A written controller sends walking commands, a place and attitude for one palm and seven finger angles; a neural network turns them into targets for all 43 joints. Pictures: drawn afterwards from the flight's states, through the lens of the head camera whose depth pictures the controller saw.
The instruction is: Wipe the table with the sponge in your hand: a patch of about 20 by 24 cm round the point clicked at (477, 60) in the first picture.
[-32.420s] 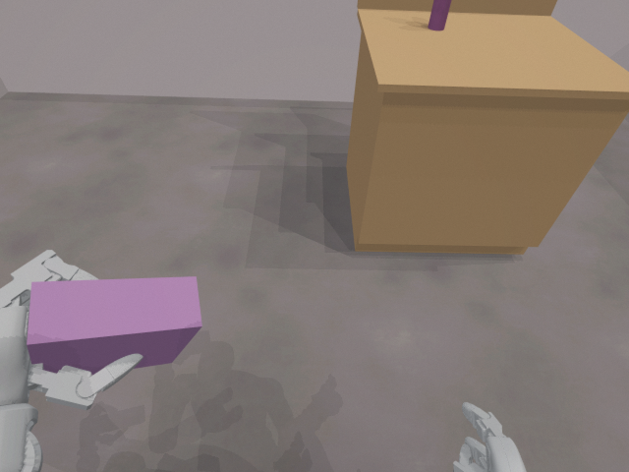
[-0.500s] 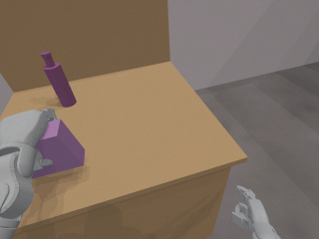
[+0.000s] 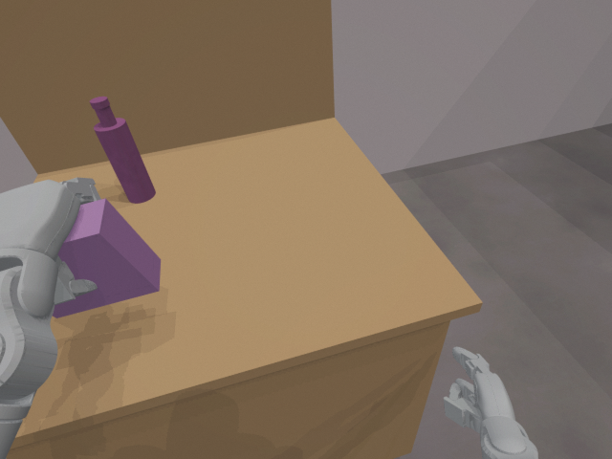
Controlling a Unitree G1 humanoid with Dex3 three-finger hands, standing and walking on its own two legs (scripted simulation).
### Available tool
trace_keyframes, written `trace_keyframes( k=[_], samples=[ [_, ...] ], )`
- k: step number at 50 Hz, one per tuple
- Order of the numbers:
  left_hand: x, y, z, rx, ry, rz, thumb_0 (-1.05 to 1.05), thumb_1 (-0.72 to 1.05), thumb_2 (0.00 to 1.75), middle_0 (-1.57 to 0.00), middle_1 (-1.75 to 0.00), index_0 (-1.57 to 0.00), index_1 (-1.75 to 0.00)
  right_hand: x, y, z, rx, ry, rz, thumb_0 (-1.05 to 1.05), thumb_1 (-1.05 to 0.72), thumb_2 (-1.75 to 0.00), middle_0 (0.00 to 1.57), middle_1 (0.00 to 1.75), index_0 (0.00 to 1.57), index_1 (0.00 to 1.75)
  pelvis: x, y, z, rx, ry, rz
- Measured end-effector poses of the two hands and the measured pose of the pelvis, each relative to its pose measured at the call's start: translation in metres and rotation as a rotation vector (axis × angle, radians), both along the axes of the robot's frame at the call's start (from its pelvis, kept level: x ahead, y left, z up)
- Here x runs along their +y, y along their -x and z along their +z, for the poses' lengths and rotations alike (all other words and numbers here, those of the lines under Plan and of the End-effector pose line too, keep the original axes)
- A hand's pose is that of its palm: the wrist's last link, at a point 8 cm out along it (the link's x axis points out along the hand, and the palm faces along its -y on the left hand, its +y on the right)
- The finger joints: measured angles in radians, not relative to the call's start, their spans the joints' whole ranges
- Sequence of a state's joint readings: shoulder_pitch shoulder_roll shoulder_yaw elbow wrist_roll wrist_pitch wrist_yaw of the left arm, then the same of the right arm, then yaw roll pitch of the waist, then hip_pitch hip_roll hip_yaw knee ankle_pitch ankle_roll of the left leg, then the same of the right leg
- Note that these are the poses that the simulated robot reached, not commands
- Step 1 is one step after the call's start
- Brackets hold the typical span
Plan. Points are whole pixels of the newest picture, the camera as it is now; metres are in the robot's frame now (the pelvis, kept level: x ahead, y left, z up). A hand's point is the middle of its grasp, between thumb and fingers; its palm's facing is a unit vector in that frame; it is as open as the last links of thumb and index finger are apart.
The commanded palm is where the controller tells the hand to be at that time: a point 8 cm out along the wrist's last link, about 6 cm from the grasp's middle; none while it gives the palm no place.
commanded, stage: lift the sponge slowly off the table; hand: left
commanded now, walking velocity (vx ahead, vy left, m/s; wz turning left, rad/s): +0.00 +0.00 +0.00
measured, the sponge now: (90, 272) +0.24 +0.32 +0.16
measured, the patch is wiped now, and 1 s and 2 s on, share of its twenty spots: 1.00 1.00 1.00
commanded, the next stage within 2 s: bring the sponge back beside the body in 0.10 s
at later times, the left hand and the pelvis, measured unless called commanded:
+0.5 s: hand (86, 250) +0.24 +0.31 +0.21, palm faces +0.23 -0.06 -0.97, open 9.5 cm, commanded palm +0.19 +0.31 +0.27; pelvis +0.00 +0.00 +0.00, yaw -1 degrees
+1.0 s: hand (88, 280) +0.21 +0.29 +0.19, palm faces +0.22 -0.10 -0.97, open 9.5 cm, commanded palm +0.17 +0.29 +0.25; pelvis +0.00 +0.00 +0.00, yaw -1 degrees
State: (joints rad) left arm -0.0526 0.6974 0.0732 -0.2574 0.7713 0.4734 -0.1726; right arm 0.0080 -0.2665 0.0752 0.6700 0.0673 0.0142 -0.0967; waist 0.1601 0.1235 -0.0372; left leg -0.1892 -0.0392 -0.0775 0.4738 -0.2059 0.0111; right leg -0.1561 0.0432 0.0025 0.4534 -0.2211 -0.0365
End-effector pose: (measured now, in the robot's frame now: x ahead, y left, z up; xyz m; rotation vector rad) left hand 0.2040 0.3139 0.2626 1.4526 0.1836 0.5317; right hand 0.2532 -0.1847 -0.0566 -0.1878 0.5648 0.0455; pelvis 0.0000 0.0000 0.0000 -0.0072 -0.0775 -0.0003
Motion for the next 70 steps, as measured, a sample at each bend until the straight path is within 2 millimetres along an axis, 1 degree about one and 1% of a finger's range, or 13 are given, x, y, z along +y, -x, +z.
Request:
trace_keyframes(
  k=[3, 7, 12, 17, 20, 25, 30, 34, 42, 50, 59, 70],
  samples=[
    [0.005, -0.001, 0.002, -0.001, 0.006, 0.021, -0.01, -0.48, 1.06, -0.77, -1.37, -0.81, -1.39, 0.000, 0.001, 0.000, 0.001, 0.004, -0.001, 0.02, -0.91, -0.90, 0.20, 0.30, 0.20, 0.30, 0.000, 0.001, 0.000, 0.002, 0.001, 0.003],
    [0.006, -0.005, -0.003, 0.018, 0.023, 0.033, -0.01, -0.48, 1.06, -0.77, -1.37, -0.81, -1.39, -0.001, 0.003, -0.001, 0.000, 0.005, -0.004, 0.02, -0.91, -0.90, 0.20, 0.30, 0.20, 0.30, 0.000, 0.003, 0.000, 0.003, 0.000, 0.006],
    [-0.003, -0.013, -0.011, 0.044, 0.022, -0.005, -0.01, -0.48, 1.06, -0.77, -1.37, -0.81, -1.39, 0.000, 0.005, -0.002, -0.001, 0.008, -0.005, 0.02, -0.91, -0.90, 0.20, 0.30, 0.20, 0.30, 0.001, 0.004, 0.000, 0.004, -0.002, 0.006],
    [-0.013, -0.014, -0.010, 0.030, 0.010, -0.049, -0.01, -0.48, 1.06, -0.77, -1.37, -0.81, -1.39, 0.000, 0.006, -0.002, -0.001, -0.003, -0.008, 0.02, -0.91, -0.90, 0.20, 0.30, 0.20, 0.30, 0.001, 0.002, 0.000, 0.006, -0.004, -0.005],
    [-0.016, -0.012, -0.008, 0.014, 0.013, -0.054, -0.01, -0.48, 1.06, -0.77, -1.37, -0.81, -1.39, -0.001, 0.005, -0.003, 0.004, -0.008, -0.008, 0.02, -0.91, -0.90, 0.20, 0.30, 0.20, 0.30, 0.000, 0.001, 0.000, 0.007, -0.004, -0.008],
    [-0.014, -0.004, -0.009, 0.000, 0.029, -0.032, -0.01, -0.48, 1.06, -0.77, -1.37, -0.81, -1.39, -0.002, 0.002, -0.003, 0.007, -0.011, -0.007, 0.02, -0.91, -0.90, 0.20, 0.30, 0.20, 0.30, 0.000, -0.002, 0.000, 0.011, -0.003, -0.010],
    [-0.014, 0.005, -0.016, 0.010, 0.047, -0.014, -0.01, -0.48, 1.06, -0.77, -1.37, -0.81, -1.39, -0.004, -0.002, -0.001, -0.002, -0.005, -0.003, 0.02, -0.91, -0.90, 0.20, 0.30, 0.20, 0.30, -0.001, -0.003, 0.000, 0.008, -0.002, -0.006],
    [-0.014, 0.008, -0.023, 0.026, 0.052, -0.007, -0.01, -0.48, 1.06, -0.77, -1.37, -0.81, -1.39, -0.004, -0.004, 0.000, -0.007, 0.006, 0.002, 0.02, -0.91, -0.90, 0.20, 0.30, 0.20, 0.31, -0.003, -0.003, -0.001, 0.003, -0.001, -0.002],
    [-0.020, 0.011, -0.026, 0.024, 0.049, -0.027, -0.01, -0.48, 1.06, -0.77, -1.37, -0.81, -1.39, -0.004, -0.003, 0.002, -0.019, 0.000, 0.001, 0.02, -0.91, -0.90, 0.20, 0.30, 0.20, 0.30, -0.005, -0.003, -0.001, -0.004, -0.002, -0.008],
    [-0.025, 0.022, -0.028, 0.011, 0.063, -0.039, -0.01, -0.48, 1.06, -0.77, -1.37, -0.81, -1.39, -0.006, -0.002, 0.004, -0.030, -0.006, -0.001, 0.02, -0.91, -0.90, 0.20, 0.30, 0.20, 0.30, -0.005, -0.002, -0.001, -0.010, 0.000, -0.012],
    [-0.029, 0.033, -0.037, 0.006, 0.084, -0.044, -0.01, -0.48, 1.06, -0.77, -1.37, -0.81, -1.39, -0.004, 0.001, 0.008, -0.048, -0.003, 0.001, 0.02, -0.91, -0.90, 0.20, 0.30, 0.20, 0.30, -0.005, 0.002, -0.001, -0.021, 0.000, -0.011],
    [-0.041, 0.043, -0.041, -0.017, 0.101, -0.082, -0.01, -0.48, 1.06, -0.77, -1.37, -0.81, -1.39, -0.001, 0.007, 0.012, -0.069, -0.017, 0.002, 0.02, -0.91, -0.90, 0.20, 0.30, 0.20, 0.30, -0.005, 0.007, -0.001, -0.034, -0.001, -0.020]
  ],
)
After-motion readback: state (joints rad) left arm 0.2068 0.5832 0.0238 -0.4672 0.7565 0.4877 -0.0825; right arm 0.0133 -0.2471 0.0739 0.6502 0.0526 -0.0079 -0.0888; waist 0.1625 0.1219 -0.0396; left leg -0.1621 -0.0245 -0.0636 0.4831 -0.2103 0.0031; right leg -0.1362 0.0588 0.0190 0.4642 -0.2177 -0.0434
